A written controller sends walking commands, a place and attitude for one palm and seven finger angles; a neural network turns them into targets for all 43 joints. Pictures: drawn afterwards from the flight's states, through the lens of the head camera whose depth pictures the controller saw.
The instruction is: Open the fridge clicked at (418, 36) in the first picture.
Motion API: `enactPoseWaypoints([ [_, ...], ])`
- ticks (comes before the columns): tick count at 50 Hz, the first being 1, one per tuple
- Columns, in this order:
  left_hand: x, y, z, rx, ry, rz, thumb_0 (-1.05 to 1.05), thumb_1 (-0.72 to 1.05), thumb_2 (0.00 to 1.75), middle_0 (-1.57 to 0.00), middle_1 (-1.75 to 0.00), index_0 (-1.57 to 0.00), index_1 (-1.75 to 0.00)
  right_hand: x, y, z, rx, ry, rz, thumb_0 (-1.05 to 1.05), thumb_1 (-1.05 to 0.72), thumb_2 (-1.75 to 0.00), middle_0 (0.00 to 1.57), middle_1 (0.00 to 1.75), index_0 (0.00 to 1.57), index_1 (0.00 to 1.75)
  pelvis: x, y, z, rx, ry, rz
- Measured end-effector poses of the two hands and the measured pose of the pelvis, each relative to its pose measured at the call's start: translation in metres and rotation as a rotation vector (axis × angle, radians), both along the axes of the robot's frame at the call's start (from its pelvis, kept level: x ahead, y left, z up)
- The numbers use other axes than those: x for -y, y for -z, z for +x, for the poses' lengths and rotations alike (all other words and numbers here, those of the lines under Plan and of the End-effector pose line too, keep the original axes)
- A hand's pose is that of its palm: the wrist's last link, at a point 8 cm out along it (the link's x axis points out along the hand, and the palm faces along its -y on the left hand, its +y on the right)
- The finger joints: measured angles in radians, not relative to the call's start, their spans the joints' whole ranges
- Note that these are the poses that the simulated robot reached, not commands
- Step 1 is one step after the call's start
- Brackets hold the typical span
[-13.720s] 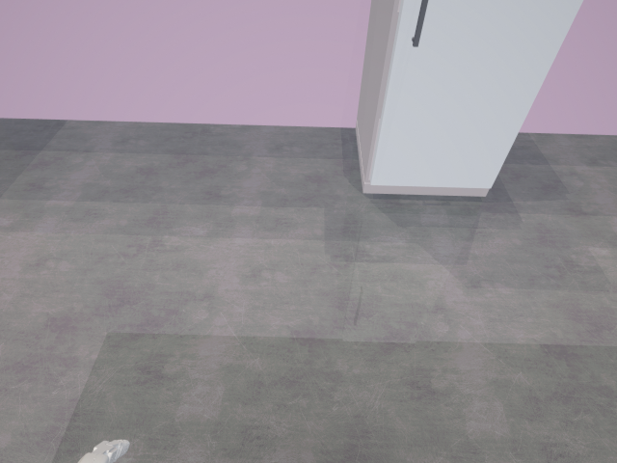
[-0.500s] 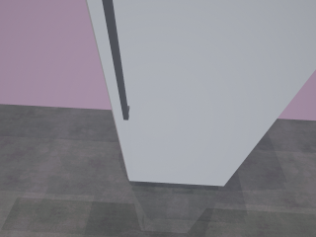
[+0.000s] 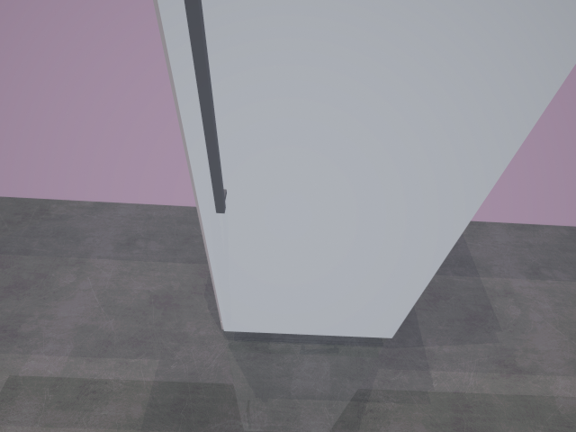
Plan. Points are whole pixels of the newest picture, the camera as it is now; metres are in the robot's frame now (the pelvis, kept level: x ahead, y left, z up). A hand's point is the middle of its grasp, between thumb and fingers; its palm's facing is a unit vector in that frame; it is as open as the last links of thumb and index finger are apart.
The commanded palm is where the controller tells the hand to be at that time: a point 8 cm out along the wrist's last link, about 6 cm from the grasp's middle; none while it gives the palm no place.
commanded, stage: come to a stop and stand still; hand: left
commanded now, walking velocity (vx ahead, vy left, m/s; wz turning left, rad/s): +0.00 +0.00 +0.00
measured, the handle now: (210, 105) +0.52 +0.15 +0.19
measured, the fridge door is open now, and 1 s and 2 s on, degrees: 0 0 0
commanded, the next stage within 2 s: look again from close up in 0.70 s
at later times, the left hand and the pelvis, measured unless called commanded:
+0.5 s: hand out of the picture +0.04 +0.22 -0.18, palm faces -0.01 -0.97 -0.22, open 7.4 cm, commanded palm none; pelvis +0.02 +0.04 -0.01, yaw -2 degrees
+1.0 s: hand out of the picture +0.02 +0.21 -0.18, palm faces -0.04 -0.98 -0.20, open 7.4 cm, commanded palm none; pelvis +0.02 +0.03 +0.00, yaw -2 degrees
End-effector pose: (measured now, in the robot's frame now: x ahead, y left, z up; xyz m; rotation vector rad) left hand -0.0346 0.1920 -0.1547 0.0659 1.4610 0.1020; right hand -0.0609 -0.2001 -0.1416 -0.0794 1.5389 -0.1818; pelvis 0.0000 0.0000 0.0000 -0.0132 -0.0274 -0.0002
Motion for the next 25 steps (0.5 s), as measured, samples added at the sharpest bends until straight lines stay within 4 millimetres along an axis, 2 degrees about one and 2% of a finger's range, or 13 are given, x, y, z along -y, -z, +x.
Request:
enactPoseWaypoints([
  [6,-0.006,-0.002,-0.006,-0.024,-0.008,0.011,0.01,0.91,0.9,-0.2,-0.3,-0.2,-0.3,-0.015,0.001,0.0,-0.006,0.009,0.024,0.0,-0.91,-0.9,0.2,0.3,0.2,0.3,-0.004,0.0,0.003,-0.011,0.002,0.002],
  [11,-0.02,-0.002,-0.001,-0.017,0.028,0.034,0.01,0.9,0.9,-0.2,-0.3,-0.2,-0.3,-0.02,0.013,0.026,0.073,-0.006,0.034,0.0,-0.91,-0.9,0.2,0.3,0.2,0.3,-0.017,0.007,0.005,-0.017,0.005,-0.03],
  [14,-0.036,-0.002,0.013,0.015,0.033,0.063,0.01,0.9,0.9,-0.2,-0.3,-0.2,-0.3,-0.025,0.017,0.046,0.141,-0.017,0.03,0.0,-0.91,-0.9,0.2,0.3,0.2,0.3,-0.025,0.009,0.01,-0.009,0.006,-0.023],
  [19,-0.059,-0.006,0.045,0.104,0.034,0.106,0.01,0.91,0.9,-0.2,-0.3,-0.2,-0.3,-0.024,0.019,0.064,0.176,-0.038,0.007,0.03,-0.93,-0.89,0.2,0.3,0.2,0.3,-0.036,0.01,0.018,-0.006,0.012,-0.007],
  [25,-0.073,-0.011,0.071,0.155,0.062,0.121,0.01,0.91,0.9,-0.2,-0.3,-0.19,-0.3,-0.016,0.01,0.084,0.224,-0.045,-0.026,0.02,-0.93,-0.89,0.2,0.3,0.2,0.3,-0.041,0.006,0.022,-0.011,0.027,0.008],
])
